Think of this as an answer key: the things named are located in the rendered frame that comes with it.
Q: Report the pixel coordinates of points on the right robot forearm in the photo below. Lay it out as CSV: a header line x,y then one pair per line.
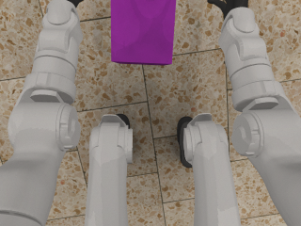
x,y
253,83

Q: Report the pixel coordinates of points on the right robot hand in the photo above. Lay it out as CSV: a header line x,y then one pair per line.
x,y
229,5

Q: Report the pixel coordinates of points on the left robot forearm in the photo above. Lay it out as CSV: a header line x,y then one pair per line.
x,y
56,58

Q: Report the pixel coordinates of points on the left robot upper arm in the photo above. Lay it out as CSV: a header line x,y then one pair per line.
x,y
40,133

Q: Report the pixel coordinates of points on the right robot foot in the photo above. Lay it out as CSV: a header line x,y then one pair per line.
x,y
182,123

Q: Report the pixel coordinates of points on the right robot upper arm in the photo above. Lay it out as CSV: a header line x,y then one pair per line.
x,y
271,140

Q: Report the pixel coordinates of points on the robot right thigh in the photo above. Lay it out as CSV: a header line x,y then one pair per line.
x,y
215,195

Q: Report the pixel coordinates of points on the carton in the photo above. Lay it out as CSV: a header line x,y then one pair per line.
x,y
142,31

